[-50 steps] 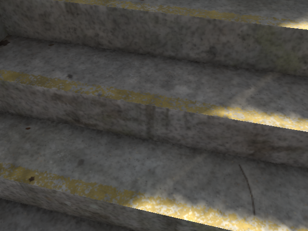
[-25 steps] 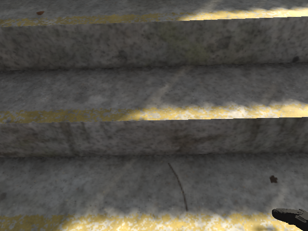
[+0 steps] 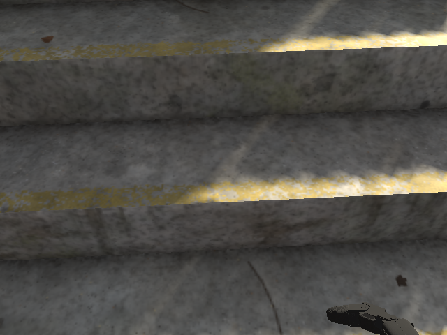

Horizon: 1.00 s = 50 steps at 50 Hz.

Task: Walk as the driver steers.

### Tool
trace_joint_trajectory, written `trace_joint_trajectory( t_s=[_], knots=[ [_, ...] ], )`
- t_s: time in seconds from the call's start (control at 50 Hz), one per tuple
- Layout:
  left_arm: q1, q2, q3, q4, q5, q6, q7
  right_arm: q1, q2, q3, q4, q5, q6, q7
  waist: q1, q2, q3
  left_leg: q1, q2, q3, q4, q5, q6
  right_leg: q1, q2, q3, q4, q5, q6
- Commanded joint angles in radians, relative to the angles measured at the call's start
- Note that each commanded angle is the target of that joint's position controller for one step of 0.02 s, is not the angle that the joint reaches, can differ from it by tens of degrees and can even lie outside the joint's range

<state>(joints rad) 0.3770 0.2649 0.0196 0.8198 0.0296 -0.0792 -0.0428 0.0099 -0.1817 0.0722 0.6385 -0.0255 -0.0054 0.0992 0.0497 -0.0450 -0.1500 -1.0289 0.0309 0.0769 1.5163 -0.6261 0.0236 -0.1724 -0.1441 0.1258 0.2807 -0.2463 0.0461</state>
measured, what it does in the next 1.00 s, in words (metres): climbs, turning left: right foot, then left foot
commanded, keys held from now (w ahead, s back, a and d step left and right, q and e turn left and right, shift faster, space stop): q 0.56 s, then no key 0.38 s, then e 0.06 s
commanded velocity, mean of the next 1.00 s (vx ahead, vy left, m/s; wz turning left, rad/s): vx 0.00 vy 0.00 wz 0.37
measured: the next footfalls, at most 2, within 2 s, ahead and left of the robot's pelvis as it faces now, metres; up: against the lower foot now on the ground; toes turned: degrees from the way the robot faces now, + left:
right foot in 0.52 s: +0.16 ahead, -0.09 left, +0.18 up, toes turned +15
left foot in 0.92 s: +0.16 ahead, +0.17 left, +0.19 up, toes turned +25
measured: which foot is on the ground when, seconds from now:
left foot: down 0.00-0.52, up 0.54-0.90, down 0.92-1.00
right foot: down 0.00-0.02, up 0.04-0.50, down 0.52-1.00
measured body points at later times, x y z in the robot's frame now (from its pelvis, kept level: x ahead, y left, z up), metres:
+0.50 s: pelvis +0.08 +0.00 +0.16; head +0.09 +0.01 +0.61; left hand +0.24 +0.27 +0.09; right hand +0.32 -0.18 +0.08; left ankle +0.07 +0.12 -0.56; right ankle +0.13 -0.10 -0.55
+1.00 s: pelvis +0.13 +0.01 +0.15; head +0.15 +0.01 +0.60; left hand +0.21 +0.25 +0.05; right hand +0.35 -0.13 +0.03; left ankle +0.12 +0.15 -0.56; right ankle +0.12 -0.10 -0.56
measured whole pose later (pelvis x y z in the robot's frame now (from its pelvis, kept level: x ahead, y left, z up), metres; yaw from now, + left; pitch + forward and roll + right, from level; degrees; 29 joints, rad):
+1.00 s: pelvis +0.13 +0.01 +0.15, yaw +23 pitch +3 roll -1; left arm 0.15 0.11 -0.03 0.77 -0.01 -0.09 -0.04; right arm 0.17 -0.16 0.00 0.78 0.00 -0.08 0.03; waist 0.00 0.05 -0.04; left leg -0.47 0.06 0.00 0.69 -0.29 -0.02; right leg -0.28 -0.01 -0.15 0.65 -0.39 -0.03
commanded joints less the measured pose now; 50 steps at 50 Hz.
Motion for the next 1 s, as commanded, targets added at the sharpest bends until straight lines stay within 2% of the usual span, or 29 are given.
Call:
trace_joint_trajectory(
  t_s=[0.02, 0.04, 0.06, 0.08, 0.1, 0.14, 0.2, 0.26, 0.32, 0.36, 0.38, 0.42, 0.46, 0.5, 0.52, 0.54, 0.56, 0.58, 0.6, 0.62, 0.72, 0.78, 0.82, 0.86, 0.88, 0.92, 0.96, 0.98, 1.0],
  knots=[
    [-0.108, 0.131, 0.059, -0.203, -0.002, -0.027, 0.006, 0.071, -0.203, -0.061, -0.036, -0.008, -0.051, -0.026, -0.067, 0.263, -0.200, 0.665, 0.057, -0.647, -0.650, 0.350, 0.272, -0.329, 0.156, -0.079, 0.326, 0.325, -0.045],
    [-0.235, 0.101, 0.063, -0.237, 0.003, -0.003, 0.019, 0.310, -0.311, -0.105, 0.004, -0.018, -0.060, -0.042, -0.199, 0.442, -0.213, 0.864, 0.173, -1.072, -1.006, 0.058, 0.333, -0.627, 0.249, 0.073, 0.726, -0.136, -0.004],
    [-0.210, 0.052, 0.068, -0.192, -0.026, 0.015, 0.023, 0.425, -0.344, -0.116, 0.043, -0.012, -0.083, -0.046, -0.239, 0.429, -0.139, 0.779, 0.205, -1.220, -1.085, -0.009, 0.287, -0.689, 0.328, 0.339, 1.145, -0.009, -0.031],
    [-0.246, 0.039, 0.062, -0.194, -0.045, 0.008, 0.039, 0.363, -0.321, -0.112, 0.067, -0.008, -0.094, -0.048, -0.179, 0.423, -0.043, 0.669, 0.165, -1.114, -1.075, -0.078, 0.241, -0.785, 0.345, 0.365, 1.382, 0.045, -0.049],
    [-0.223, 0.036, 0.047, -0.177, -0.039, 0.001, 0.052, 0.220, -0.254, -0.107, 0.070, 0.001, -0.096, -0.047, -0.101, 0.312, 0.015, 0.564, 0.123, -0.959, -0.986, -0.021, 0.249, -0.804, 0.314, 0.319, 1.479, 0.079, -0.055],
    [-0.172, 0.059, 0.022, -0.143, 0.002, 0.010, 0.055, -0.002, -0.118, -0.083, 0.063, 0.012, -0.091, -0.058, 0.013, 0.057, 0.005, 0.367, 0.086, -0.786, -0.901, 0.093, 0.281, -0.738, 0.198, 0.144, 1.535, 0.068, -0.049],
    [-0.174, 0.078, 0.017, -0.104, -0.002, 0.054, 0.077, -0.046, -0.044, -0.063, 0.054, 0.007, -0.088, -0.089, -0.009, 0.035, -0.062, 0.376, 0.046, -0.666, -0.954, 0.206, 0.231, -0.735, 0.150, 0.122, 1.427, 0.141, 0.025],
    [-0.316, 0.064, 0.007, -0.149, 0.025, 0.069, 0.082, 0.090, -0.068, -0.065, 0.091, -0.002, -0.099, -0.099, -0.071, 0.109, -0.065, 0.486, 0.012, -0.516, -0.950, 0.322, 0.230, -0.790, 0.158, 0.056, 1.370, 0.082, 0.048],
    [-0.430, 0.076, 0.009, -0.213, 0.009, 0.050, 0.080, 0.176, -0.129, -0.092, 0.065, 0.014, -0.101, -0.087, -0.117, 0.103, -0.047, 0.607, 0.070, -0.518, -1.058, 0.490, 0.221, -0.758, 0.135, -0.045, 1.148, -0.144, 0.072],
    [-0.333, 0.030, 0.003, -0.207, 0.022, 0.048, 0.071, 0.065, -0.145, -0.097, -0.001, 0.009, -0.117, -0.081, -0.044, 0.176, -0.033, 0.531, 0.049, -0.432, -1.070, 0.599, 0.202, -0.535, 0.130, -0.111, 1.104, -0.001, 0.059],
    [-0.282, 0.035, 0.006, -0.209, 0.036, 0.049, 0.056, 0.006, -0.140, -0.099, -0.037, 0.007, -0.121, -0.077, -0.016, 0.126, -0.015, 0.440, 0.009, -0.367, -1.092, 0.611, 0.193, -0.390, 0.141, -0.159, 0.989, 0.001, 0.057],
    [-0.304, 0.014, 0.007, -0.256, 0.043, 0.049, 0.032, 0.046, -0.139, -0.102, -0.048, 0.020, -0.122, -0.076, -0.033, 0.125, 0.035, 0.494, 0.019, -0.387, -1.065, 0.575, 0.215, -0.313, 0.160, -0.173, 0.724, -0.132, 0.048],
    [-0.325, -0.010, 0.003, -0.301, 0.013, 0.045, 0.032, 0.104, -0.150, -0.118, -0.034, 0.019, -0.114, -0.070, -0.074, 0.193, 0.031, 0.681, 0.084, -0.480, -1.015, 0.648, 0.263, -0.342, 0.168, -0.155, 0.456, -0.157, 0.024],
    [-0.278, -0.009, 0.011, -0.312, -0.014, 0.032, 0.041, 0.148, -0.154, -0.123, 0.001, 0.017, -0.088, -0.059, -0.057, 0.186, -0.014, 0.756, 0.108, -0.551, -0.959, 0.714, 0.284, -0.206, 0.176, -0.156, 0.177, 0.064, -0.027],
    [-0.267, 0.020, 0.028, -0.314, -0.008, 0.019, 0.047, 0.221, -0.117, -0.117, 0.033, 0.015, -0.079, -0.056, -0.057, 0.127, -0.029, 0.686, 0.059, -0.535, -0.890, 0.574, 0.218, -0.073, 0.117, -0.101, 0.136, 0.185, -0.093],
    [-0.235, 0.115, 0.051, -0.316, 0.006, -0.002, 0.064, 0.237, -0.037, -0.100, 0.008, 0.017, -0.079, -0.056, -0.078, -0.100, -0.097, 0.401, -0.097, -0.353, -0.639, 0.313, 0.068, 0.178, -0.100, 0.118, 0.201, 0.602, -0.335],
    [-0.203, 0.159, 0.070, -0.315, 0.037, -0.012, 0.064, 0.150, -0.086, -0.108, -0.027, -0.019, -0.081, -0.049, -0.022, -0.242, -0.110, 0.079, -0.168, -0.283, -0.406, -0.011, -0.065, 0.318, -0.278, 0.462, 0.101, 0.544, -0.530],
    [-0.176, 0.128, 0.069, -0.290, 0.048, -0.026, 0.070, 0.094, -0.158, -0.131, -0.019, -0.009, -0.082, -0.060, 0.006, 0.008, -0.090, 0.020, -0.134, -0.303, -0.074, 0.057, -0.105, 0.262, -0.292, 0.475, 0.086, 0.419, -0.498],
    [-0.232, 0.076, 0.040, -0.279, 0.050, -0.023, 0.055, 0.112, -0.152, -0.130, 0.003, 0.012, -0.071, -0.088, -0.039, 0.000, -0.040, 0.001, -0.137, -0.332, 0.140, 0.188, -0.099, 0.128, -0.224, 0.358, 0.107, 0.333, -0.413],
    [-0.261, -0.058, -0.015, -0.275, 0.073, 0.011, 0.029, 0.081, -0.158, -0.133, 0.023, 0.044, -0.061, -0.124, -0.019, 0.032, -0.026, -0.077, -0.188, -0.374, 0.175, 0.317, -0.100, 0.079, -0.152, 0.230, 0.120, 0.341, -0.369],
    [-0.325, -0.128, -0.073, -0.282, 0.001, 0.035, -0.019, 0.120, -0.134, -0.130, 0.083, 0.025, -0.062, -0.114, -0.061, 0.006, -0.054, -0.001, -0.115, -0.350, 0.102, 0.414, -0.127, -0.001, -0.036, -0.011, 0.147, 0.321, -0.271],
    [-0.302, -0.107, -0.067, -0.244, -0.040, 0.008, -0.043, 0.142, -0.120, -0.138, 0.130, 0.010, -0.078, -0.086, -0.056, 0.004, 0.023, 0.116, -0.055, -0.285, -0.146, 0.387, -0.170, -0.086, -0.029, -0.034, 0.094, 0.027, -0.227],
    [-0.333, -0.054, -0.044, -0.212, -0.056, -0.005, -0.036, 0.121, -0.064, -0.114, 0.136, -0.017, -0.072, -0.053, -0.074, 0.009, 0.068, 0.303, 0.039, -0.103, -0.547, 0.302, -0.178, -0.153, 0.010, -0.119, 0.064, -0.129, -0.160],
    [-0.297, 0.010, -0.011, -0.164, -0.022, -0.022, -0.029, 0.087, -0.041, -0.101, 0.101, -0.012, -0.068, 0.001, -0.057, -0.019, 0.101, 0.528, 0.041, -0.035, -0.672, 0.347, -0.165, -0.257, -0.032, -0.079, 0.100, -0.116, -0.197],
    [-0.294, 0.014, -0.009, -0.152, -0.017, -0.021, -0.032, 0.041, -0.074, -0.106, 0.075, 0.004, -0.074, -0.005, -0.054, -0.014, 0.118, 0.550, 0.055, -0.061, -0.739, 0.431, -0.135, -0.230, -0.074, -0.032, 0.120, -0.037, -0.222],
    [-0.287, -0.091, -0.039, -0.133, -0.042, -0.036, -0.050, 0.062, -0.082, -0.098, 0.041, 0.032, -0.097, -0.036, -0.100, -0.031, 0.031, 0.633, 0.075, -0.109, -0.948, 0.688, -0.051, -0.095, -0.086, -0.026, 0.236, 0.327, -0.191],
    [-0.046, -0.111, -0.032, -0.097, -0.016, -0.052, -0.015, -0.068, -0.133, -0.087, -0.017, 0.046, -0.119, -0.048, 0.051, 0.084, -0.131, 0.737, 0.089, -0.146, -0.829, 0.998, 0.132, -0.030, 0.053, -0.163, 0.307, 0.428, -0.098],
    [-0.031, -0.036, 0.000, -0.067, -0.061, -0.018, 0.044, 0.247, -0.054, -0.103, 0.083, 0.025, -0.089, -0.090, -0.022, -0.023, -0.150, 0.822, 0.138, -0.183, -0.909, 0.917, 0.064, 0.025, 0.035, -0.158, 0.204, 0.312, -0.075],
    [-0.089, -0.024, 0.003, -0.060, -0.050, -0.001, 0.066, 0.256, -0.074, -0.108, 0.098, 0.021, -0.072, -0.113, -0.041, -0.007, -0.025, 0.777, 0.116, -0.153, -0.928, 0.830, 0.024, 0.004, 0.043, -0.140, 0.201, 0.335, -0.071]
  ],
)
